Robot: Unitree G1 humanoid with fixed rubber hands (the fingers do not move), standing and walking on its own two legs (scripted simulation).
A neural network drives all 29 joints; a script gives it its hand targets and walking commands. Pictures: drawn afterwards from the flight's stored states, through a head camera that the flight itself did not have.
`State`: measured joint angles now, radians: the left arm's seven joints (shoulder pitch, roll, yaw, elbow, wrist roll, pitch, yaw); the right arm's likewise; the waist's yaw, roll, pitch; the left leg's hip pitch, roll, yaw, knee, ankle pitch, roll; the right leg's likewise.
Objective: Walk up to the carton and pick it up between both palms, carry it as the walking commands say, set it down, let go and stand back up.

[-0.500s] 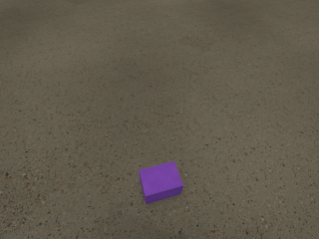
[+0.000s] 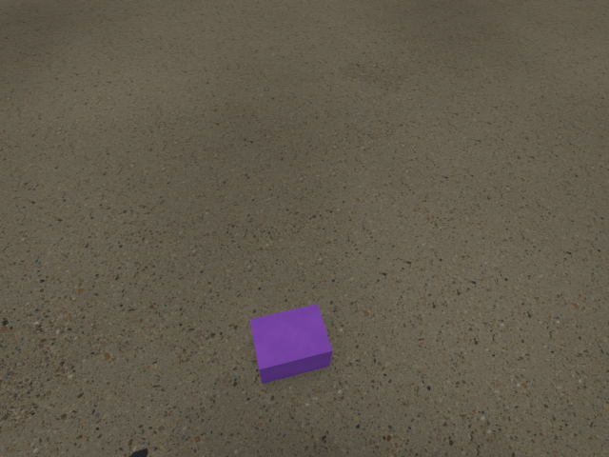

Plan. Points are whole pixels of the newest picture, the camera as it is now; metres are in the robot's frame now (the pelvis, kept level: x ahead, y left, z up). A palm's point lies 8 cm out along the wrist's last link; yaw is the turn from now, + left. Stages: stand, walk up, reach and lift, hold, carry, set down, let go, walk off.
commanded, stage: walk up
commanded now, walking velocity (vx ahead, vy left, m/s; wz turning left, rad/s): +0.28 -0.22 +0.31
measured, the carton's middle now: (290, 343) +0.55 -0.01 -0.71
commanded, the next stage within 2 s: none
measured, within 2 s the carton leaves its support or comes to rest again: neither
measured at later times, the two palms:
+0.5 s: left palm out of the picture -0.04 +0.13 -0.13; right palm (434, 310) +0.34 -0.24 -0.11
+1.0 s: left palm (149, 425) +0.21 +0.22 -0.12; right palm (490, 359) +0.27 -0.33 -0.16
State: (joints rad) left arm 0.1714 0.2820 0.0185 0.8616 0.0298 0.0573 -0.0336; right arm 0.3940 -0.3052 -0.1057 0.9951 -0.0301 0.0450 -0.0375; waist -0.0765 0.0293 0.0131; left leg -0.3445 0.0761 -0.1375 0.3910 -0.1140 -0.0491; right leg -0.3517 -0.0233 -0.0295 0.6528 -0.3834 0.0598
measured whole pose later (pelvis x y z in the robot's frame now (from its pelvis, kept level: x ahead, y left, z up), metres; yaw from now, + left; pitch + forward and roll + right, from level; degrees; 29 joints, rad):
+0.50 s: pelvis +0.12 -0.07 -0.01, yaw +6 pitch +2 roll +0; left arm 0.55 0.17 0.01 1.05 0.01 -0.04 0.01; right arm 0.00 -0.19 -0.01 0.79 -0.02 -0.02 0.03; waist 0.10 0.00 0.06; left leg -0.37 0.00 0.13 0.56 -0.24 0.03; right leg 0.00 -0.01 -0.15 0.38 -0.40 -0.02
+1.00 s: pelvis +0.18 -0.06 -0.01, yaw +7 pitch -1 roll +3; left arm 0.19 0.25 0.04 0.91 0.02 0.04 0.07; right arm 0.20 -0.30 -0.09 0.93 -0.03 0.10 -0.01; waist 0.00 0.03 0.12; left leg -0.53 -0.08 -0.05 1.33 -0.47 -0.07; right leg -0.38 -0.15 -0.08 0.55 -0.15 0.02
